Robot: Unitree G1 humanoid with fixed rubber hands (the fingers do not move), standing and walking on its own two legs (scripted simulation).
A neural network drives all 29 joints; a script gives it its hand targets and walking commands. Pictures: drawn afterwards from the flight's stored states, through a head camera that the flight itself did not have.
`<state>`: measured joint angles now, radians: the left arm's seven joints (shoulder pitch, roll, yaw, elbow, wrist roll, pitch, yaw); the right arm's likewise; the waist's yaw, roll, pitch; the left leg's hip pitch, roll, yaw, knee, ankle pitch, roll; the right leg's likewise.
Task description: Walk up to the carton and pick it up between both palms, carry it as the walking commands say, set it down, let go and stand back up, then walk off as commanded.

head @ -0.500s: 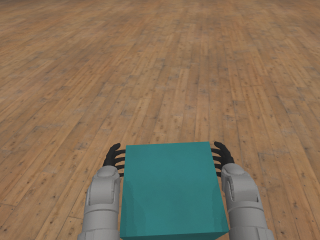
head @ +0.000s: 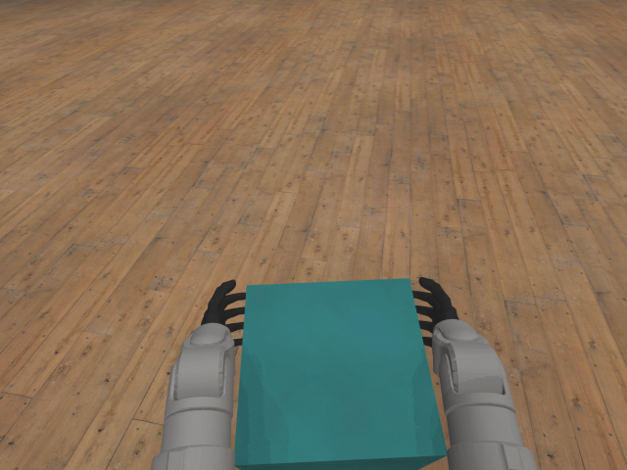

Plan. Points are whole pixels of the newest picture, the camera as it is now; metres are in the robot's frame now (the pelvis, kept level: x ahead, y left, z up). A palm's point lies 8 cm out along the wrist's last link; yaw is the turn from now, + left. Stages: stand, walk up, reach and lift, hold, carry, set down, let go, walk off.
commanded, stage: hold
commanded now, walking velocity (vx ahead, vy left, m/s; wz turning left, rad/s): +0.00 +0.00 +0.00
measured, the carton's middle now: (331, 388) +0.26 +0.00 -0.04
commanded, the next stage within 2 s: carry in 0.62 s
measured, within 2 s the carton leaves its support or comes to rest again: neither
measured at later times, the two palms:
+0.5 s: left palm (214, 334) +0.29 +0.15 +0.05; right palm (444, 334) +0.28 -0.15 +0.05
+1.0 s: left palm (200, 380) +0.23 +0.16 +0.05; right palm (451, 375) +0.23 -0.14 +0.05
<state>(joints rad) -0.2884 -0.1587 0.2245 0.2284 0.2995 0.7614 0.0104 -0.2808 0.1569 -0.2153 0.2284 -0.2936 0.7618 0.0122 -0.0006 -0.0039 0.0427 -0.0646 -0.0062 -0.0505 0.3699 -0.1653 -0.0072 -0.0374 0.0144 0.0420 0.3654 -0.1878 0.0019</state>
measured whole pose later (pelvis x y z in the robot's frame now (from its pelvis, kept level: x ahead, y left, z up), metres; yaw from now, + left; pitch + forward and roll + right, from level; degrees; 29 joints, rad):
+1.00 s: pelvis -0.05 +0.01 -0.03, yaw +2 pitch +2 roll +0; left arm -0.21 -0.14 0.11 -0.20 0.14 1.06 0.09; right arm -0.19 0.13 -0.14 -0.23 -0.11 1.07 -0.07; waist -0.02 -0.01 -0.07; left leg -0.53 -0.01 -0.01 0.71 -0.25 0.01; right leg -0.50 -0.01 0.02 0.72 -0.26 0.01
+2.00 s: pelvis -0.36 +0.01 -0.02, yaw +2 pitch +4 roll -1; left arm -0.20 -0.14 0.12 -0.35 0.11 1.20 0.10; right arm -0.17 0.14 -0.10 -0.37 -0.13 1.22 -0.08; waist 0.02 0.03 -0.08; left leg -0.47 0.07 0.06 0.57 -0.17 0.01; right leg -0.31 0.02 -0.09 0.59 -0.38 0.04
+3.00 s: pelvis -0.75 -0.01 -0.01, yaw +2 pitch +3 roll +2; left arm -0.16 -0.14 0.09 -0.34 0.13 1.19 0.08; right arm -0.14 0.13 -0.09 -0.39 -0.10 1.23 -0.11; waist -0.04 0.01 -0.03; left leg -0.57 -0.03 0.00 1.14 -0.44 -0.06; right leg -0.36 -0.04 -0.04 0.52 -0.21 -0.04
